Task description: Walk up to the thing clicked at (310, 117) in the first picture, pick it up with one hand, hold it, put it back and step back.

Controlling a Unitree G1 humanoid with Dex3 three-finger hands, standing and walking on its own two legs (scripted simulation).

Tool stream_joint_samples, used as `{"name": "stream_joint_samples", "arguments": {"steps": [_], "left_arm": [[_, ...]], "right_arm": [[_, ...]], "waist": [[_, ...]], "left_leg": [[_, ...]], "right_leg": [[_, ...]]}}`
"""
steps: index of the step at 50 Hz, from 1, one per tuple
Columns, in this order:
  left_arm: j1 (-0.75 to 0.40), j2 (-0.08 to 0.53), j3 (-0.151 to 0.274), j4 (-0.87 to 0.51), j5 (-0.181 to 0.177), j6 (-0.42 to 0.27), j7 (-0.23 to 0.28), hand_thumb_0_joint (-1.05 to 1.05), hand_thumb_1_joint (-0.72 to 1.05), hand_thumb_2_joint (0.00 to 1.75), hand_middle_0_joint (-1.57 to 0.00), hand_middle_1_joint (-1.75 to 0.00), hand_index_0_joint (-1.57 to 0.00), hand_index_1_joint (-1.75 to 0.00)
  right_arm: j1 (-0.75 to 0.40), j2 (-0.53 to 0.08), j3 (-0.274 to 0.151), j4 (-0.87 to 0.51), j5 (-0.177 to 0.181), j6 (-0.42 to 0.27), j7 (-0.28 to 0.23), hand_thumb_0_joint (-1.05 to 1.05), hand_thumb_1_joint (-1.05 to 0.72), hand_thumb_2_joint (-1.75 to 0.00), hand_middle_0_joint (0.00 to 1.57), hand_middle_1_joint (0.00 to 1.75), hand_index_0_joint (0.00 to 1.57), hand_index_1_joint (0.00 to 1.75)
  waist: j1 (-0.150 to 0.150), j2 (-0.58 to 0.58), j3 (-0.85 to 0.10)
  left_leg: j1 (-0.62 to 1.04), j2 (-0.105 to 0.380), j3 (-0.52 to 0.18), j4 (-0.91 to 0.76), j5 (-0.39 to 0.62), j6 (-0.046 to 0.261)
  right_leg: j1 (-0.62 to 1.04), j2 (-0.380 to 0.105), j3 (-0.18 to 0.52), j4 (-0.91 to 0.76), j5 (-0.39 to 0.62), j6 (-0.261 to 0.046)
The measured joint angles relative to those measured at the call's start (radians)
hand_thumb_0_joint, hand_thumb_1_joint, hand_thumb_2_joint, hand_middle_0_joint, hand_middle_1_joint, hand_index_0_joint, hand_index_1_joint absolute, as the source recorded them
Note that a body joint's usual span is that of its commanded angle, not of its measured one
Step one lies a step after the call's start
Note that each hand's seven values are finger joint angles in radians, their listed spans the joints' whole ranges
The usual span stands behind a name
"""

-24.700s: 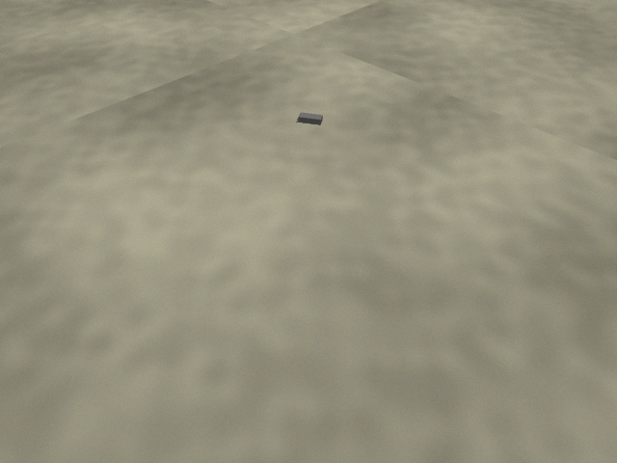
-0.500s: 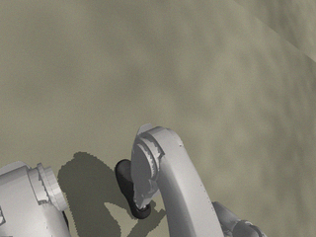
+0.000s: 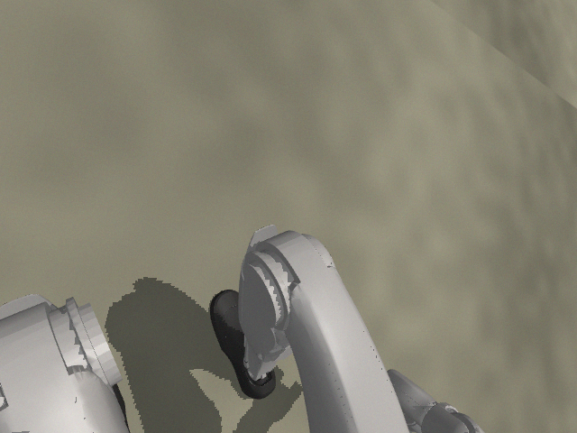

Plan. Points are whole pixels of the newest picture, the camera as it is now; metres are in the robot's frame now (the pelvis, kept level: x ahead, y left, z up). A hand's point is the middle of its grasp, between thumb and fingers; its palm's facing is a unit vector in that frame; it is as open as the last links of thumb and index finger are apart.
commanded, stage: close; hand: left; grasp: from above
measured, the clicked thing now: out of the picture +0.43 +0.37 -0.29
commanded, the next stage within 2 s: settle in 0.44 s
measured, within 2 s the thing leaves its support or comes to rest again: leaves its support in 0.94 s
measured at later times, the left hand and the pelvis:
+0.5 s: hand out of the picture +0.42 +0.36 -0.25, palm faces -0.41 -0.18 -0.89, open 8.4 cm; pelvis +0.00 +0.00 +0.00, yaw +0 degrees
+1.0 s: hand out of the picture +0.42 +0.37 -0.24, palm faces -0.41 -0.18 -0.90, open 8.2 cm; pelvis +0.01 +0.00 +0.00, yaw +1 degrees
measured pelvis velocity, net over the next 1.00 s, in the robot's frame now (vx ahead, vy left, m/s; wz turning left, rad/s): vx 0.01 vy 0.00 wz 0.03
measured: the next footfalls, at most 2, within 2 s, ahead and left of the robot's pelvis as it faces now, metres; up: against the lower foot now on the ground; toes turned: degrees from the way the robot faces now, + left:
none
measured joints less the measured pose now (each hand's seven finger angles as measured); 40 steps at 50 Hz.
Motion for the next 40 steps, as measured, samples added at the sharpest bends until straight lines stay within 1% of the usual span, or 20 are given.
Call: {"name": "stream_joint_samples", "arguments": {"steps": [4, 10, 14, 24, 28, 31, 36, 40], "left_arm": [[0.0, 0.005, 0.003, 0.004, -0.004, 0.002, 0.004, 0.0, 0.19, 0.48, -0.52, -0.64, -0.61, -0.61], [0.001, 0.0, -0.009, 0.002, -0.007, 0.004, -0.001, 0.0, 0.25, 0.43, -0.56, -0.59, -0.68, -0.57], [0.004, -0.003, -0.015, -0.005, -0.009, 0.004, -0.002, 0.0, 0.26, 0.39, -0.58, -0.55, -0.7, -0.53], [0.0, -0.011, -0.014, -0.021, 0.002, 0.009, -0.009, 0.01, 0.31, 0.32, -0.7, -0.46, -0.75, -0.42], [-0.004, -0.013, -0.016, -0.016, -0.002, 0.011, -0.007, 0.01, 0.31, 0.28, -0.73, -0.42, -0.77, -0.39], [-0.005, -0.013, -0.011, -0.02, 0.0, 0.012, -0.011, 0.01, 0.31, 0.26, -0.75, -0.4, -0.8, -0.37], [-0.003, -0.021, -0.008, -0.041, -0.003, 0.02, -0.032, 0.02, 0.3, 0.24, -0.79, -0.36, -0.83, -0.33], [0.024, -0.035, 0.022, -0.082, 0.0, 0.027, -0.059, 0.02, 0.3, 0.22, -0.82, -0.33, -0.86, -0.3]], "right_arm": [[-0.001, 0.001, 0.005, -0.001, -0.001, 0.007, -0.005, 0.0, -0.9, -0.9, 0.2, 0.3, 0.2, 0.3], [0.002, 0.0, 0.004, -0.002, -0.003, 0.014, -0.01, 0.0, -0.9, -0.9, 0.2, 0.3, 0.2, 0.3], [0.004, 0.001, 0.004, -0.006, -0.001, 0.015, -0.011, 0.0, -0.9, -0.9, 0.2, 0.3, 0.2, 0.3], [0.001, 0.005, 0.002, -0.011, 0.003, 0.02, -0.011, 0.0, -0.9, -0.9, 0.2, 0.3, 0.2, 0.3], [-0.004, 0.007, -0.002, -0.01, 0.0, 0.022, -0.014, 0.0, -0.9, -0.9, 0.2, 0.3, 0.2, 0.3], [-0.005, 0.007, -0.003, -0.012, 0.0, 0.026, -0.014, 0.0, -0.9, -0.9, 0.2, 0.3, 0.2, 0.3], [0.003, 0.009, -0.009, -0.008, 0.004, 0.029, -0.012, 0.0, -0.91, -0.9, 0.2, 0.3, 0.2, 0.3], [0.012, 0.014, -0.024, 0.0, 0.008, 0.034, -0.012, 0.0, -0.92, -0.9, 0.2, 0.3, 0.2, 0.3]], "waist": [[-0.003, -0.002, -0.003], [-0.002, 0.001, -0.009], [-0.001, 0.0, -0.01], [0.004, -0.001, -0.02], [0.004, 0.003, -0.023], [0.003, 0.005, -0.022], [0.006, 0.007, -0.029], [0.012, 0.015, -0.039]], "left_leg": [[0.002, 0.001, -0.004, -0.002, -0.001, 0.0], [0.001, 0.0, -0.004, -0.001, -0.001, 0.003], [0.002, -0.001, -0.004, -0.001, 0.001, 0.004], [-0.001, -0.003, 0.0, -0.004, 0.001, 0.003], [-0.004, -0.003, 0.0, -0.004, 0.0, 0.004], [-0.005, -0.004, 0.001, -0.005, 0.0, 0.003], [-0.008, -0.006, 0.003, -0.006, -0.002, -0.001], [-0.011, -0.007, 0.004, -0.007, -0.004, -0.003]], "right_leg": [[0.002, 0.002, -0.003, -0.004, 0.001, 0.0], [0.005, 0.002, -0.003, -0.006, 0.0, 0.003], [0.008, 0.001, -0.003, -0.006, 0.0, 0.003], [0.005, -0.002, -0.001, -0.006, -0.002, 0.002], [0.002, -0.001, -0.001, -0.007, -0.003, 0.003], [0.001, -0.003, 0.0, -0.007, -0.005, 0.002], [-0.003, -0.006, 0.001, -0.003, -0.009, -0.002], [-0.008, -0.007, 0.002, -0.002, -0.012, -0.004]]}}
